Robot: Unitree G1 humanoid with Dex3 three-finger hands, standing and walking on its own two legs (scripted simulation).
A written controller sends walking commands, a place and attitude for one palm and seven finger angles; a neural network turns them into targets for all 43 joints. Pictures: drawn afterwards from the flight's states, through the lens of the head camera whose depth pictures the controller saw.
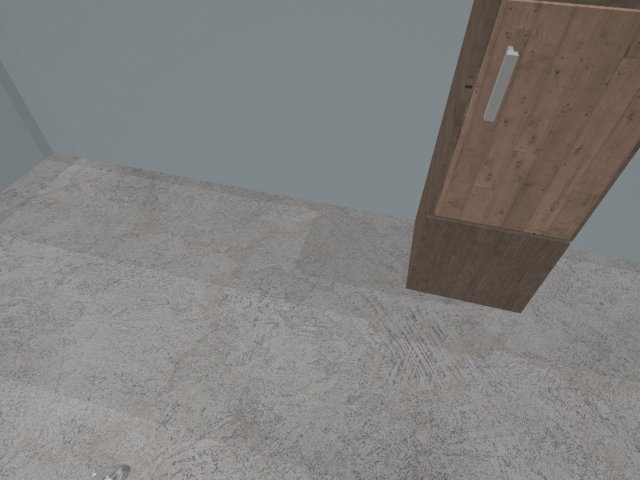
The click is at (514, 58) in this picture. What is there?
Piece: cupboard door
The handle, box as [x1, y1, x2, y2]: [484, 46, 518, 121]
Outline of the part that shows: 512,46 507,47 484,113 484,120 493,121 518,56 517,52 512,49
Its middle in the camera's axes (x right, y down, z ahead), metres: +0.40 -0.35 +0.86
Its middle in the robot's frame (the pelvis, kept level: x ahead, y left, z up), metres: +0.90 -0.35 +0.09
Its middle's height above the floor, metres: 0.86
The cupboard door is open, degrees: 0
